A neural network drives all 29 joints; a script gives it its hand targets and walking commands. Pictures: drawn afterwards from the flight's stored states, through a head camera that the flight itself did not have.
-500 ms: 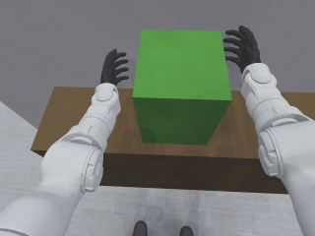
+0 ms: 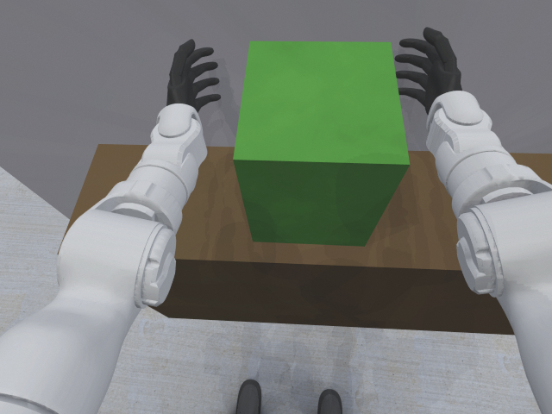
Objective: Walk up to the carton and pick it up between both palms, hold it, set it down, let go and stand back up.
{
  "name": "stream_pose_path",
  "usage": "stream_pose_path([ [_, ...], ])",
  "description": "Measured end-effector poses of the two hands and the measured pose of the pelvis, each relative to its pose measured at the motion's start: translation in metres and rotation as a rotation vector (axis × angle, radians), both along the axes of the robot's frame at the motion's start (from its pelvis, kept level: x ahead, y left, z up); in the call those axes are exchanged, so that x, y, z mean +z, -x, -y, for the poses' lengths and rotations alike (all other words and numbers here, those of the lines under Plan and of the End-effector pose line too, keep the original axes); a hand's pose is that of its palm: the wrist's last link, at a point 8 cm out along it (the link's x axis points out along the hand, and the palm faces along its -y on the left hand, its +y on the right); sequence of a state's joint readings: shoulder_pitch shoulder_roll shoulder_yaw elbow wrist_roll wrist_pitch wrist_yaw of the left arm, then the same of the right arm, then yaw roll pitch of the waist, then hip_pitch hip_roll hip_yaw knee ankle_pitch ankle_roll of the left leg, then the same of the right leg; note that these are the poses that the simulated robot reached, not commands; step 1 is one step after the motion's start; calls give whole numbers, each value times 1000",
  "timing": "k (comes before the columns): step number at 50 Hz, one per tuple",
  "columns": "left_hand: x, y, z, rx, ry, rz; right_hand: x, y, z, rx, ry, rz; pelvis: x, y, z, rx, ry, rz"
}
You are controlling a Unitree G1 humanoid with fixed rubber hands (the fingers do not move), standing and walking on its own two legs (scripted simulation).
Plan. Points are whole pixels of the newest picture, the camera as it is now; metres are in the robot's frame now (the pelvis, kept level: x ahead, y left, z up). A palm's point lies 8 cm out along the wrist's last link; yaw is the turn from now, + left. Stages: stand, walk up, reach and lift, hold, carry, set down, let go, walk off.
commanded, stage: set down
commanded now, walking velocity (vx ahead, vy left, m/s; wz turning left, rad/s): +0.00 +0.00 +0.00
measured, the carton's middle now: (313, 154) +0.51 +0.01 +0.00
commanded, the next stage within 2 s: let go in 2.00 s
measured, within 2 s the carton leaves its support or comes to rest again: neither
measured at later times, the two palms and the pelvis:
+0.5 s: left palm (145, 44) +0.50 +0.21 +0.20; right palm (442, 83) +0.53 -0.14 +0.14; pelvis -0.01 +0.01 +0.00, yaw +0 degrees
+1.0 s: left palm out of the picture +0.49 +0.23 +0.27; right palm (444, 80) +0.53 -0.14 +0.15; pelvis +0.00 +0.02 +0.00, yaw +1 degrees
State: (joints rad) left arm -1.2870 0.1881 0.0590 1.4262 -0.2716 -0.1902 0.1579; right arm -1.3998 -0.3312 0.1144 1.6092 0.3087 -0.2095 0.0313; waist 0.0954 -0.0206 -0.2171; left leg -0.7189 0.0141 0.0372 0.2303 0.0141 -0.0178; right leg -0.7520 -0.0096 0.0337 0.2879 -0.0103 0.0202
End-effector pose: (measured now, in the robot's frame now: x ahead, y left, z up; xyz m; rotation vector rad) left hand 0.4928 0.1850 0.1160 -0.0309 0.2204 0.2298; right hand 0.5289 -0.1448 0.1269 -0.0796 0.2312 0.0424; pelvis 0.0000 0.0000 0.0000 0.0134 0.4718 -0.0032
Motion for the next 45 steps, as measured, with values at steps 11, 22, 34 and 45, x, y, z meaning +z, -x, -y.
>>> stream_pose_path([
  [11, 34, -8, -2, 10, 19, 19, 5, -1, -1, -14, -6, -49, -2, 6, -4, -3, -3, -14],
  [22, 74, -9, -19, 44, 35, 38, 13, -2, -4, -37, -6, -125, -1, 6, -7, -4, -3, -17],
  [34, 116, -8, -40, 75, 36, 75, 18, -3, -4, -47, -27, -180, -1, 6, -11, 10, -1, -31],
  [45, 149, -4, -38, 68, 36, 104, 20, -4, -4, -48, -42, -210, -1, 3, -16, 15, 1, -47],
])
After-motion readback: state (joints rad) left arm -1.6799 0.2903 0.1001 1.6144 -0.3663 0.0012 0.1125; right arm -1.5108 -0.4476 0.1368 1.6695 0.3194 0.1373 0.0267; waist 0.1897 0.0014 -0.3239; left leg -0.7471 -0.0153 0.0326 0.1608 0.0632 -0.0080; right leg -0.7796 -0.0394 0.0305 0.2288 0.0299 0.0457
